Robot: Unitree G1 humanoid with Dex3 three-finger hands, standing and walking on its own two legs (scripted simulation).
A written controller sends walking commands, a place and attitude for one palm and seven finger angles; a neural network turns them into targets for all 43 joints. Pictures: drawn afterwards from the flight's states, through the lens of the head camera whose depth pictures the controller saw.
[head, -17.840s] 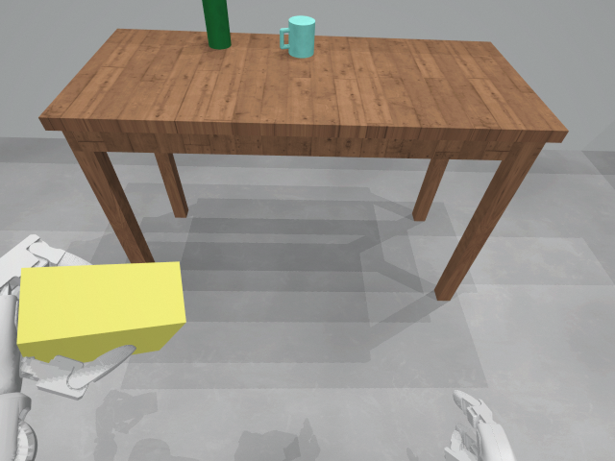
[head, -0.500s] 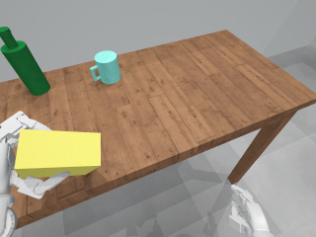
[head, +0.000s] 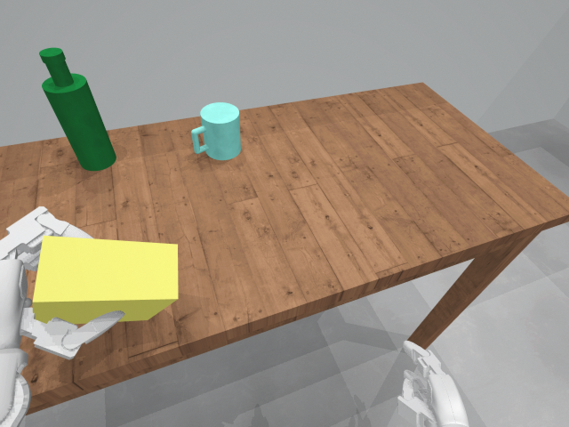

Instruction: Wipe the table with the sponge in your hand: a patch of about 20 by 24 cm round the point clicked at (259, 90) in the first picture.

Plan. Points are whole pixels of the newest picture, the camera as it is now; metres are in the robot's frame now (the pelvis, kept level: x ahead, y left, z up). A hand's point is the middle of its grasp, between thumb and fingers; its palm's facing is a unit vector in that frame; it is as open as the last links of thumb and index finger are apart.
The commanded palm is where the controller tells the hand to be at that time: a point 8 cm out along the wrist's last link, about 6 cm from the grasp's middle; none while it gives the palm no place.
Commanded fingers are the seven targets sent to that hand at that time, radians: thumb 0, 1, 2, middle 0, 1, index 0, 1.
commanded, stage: come to a stop and stand still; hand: left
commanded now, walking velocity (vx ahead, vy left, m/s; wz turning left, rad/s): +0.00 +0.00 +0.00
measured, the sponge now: (124, 285) +0.24 +0.21 +0.12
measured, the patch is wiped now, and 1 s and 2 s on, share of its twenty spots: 0.00 0.00 0.00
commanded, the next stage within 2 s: look again from close up in 0.04 s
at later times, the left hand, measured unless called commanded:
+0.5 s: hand (107, 277) +0.23 +0.22 +0.15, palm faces +0.36 -0.85 -0.38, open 10.1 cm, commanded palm +0.17 +0.25 +0.18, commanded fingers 0.00 0.10 1.30 -1.20 -1.60 -1.20 -1.60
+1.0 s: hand (61, 215) +0.26 +0.25 +0.21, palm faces +0.52 -0.74 -0.43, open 10.1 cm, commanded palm +0.16 +0.25 +0.18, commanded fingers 0.00 0.10 1.30 -1.20 -1.60 -1.20 -1.60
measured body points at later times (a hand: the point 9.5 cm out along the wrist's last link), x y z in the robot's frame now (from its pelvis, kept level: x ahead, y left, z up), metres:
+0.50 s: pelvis +0.01 -0.03 +0.00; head +0.02 -0.01 +0.45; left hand +0.20 +0.26 +0.17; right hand +0.20 -0.25 -0.06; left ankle +0.06 +0.04 -0.74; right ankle -0.02 -0.14 -0.74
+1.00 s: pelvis +0.01 -0.04 +0.00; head +0.04 -0.01 +0.44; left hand +0.22 +0.29 +0.23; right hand +0.20 -0.25 -0.07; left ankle +0.06 +0.04 -0.74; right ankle -0.02 -0.14 -0.74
